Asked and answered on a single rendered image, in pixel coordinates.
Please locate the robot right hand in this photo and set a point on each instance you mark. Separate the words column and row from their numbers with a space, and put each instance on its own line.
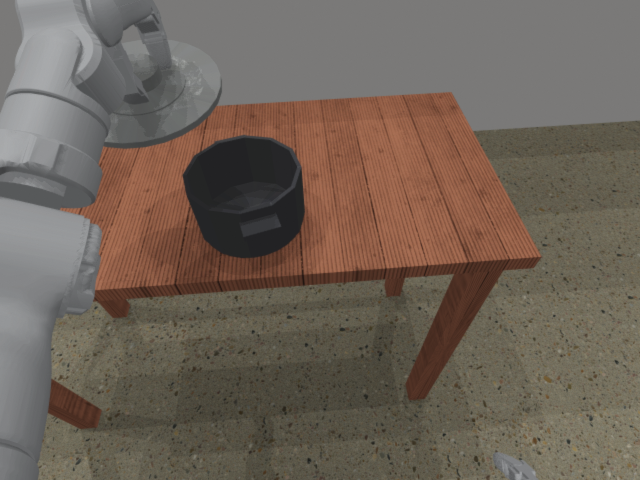
column 512, row 468

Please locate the knob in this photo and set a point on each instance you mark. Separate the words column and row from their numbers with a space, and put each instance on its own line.
column 146, row 68

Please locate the table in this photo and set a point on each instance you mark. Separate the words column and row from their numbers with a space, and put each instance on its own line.
column 394, row 187

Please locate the robot left forearm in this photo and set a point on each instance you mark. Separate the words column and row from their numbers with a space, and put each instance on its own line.
column 57, row 108

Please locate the pot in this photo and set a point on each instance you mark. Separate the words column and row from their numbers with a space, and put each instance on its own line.
column 246, row 193

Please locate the left robot upper arm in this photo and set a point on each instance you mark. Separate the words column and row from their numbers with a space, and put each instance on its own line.
column 49, row 261

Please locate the lid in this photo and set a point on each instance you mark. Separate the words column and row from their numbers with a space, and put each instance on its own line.
column 187, row 95

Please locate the robot left hand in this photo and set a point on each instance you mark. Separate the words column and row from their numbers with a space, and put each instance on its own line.
column 145, row 15

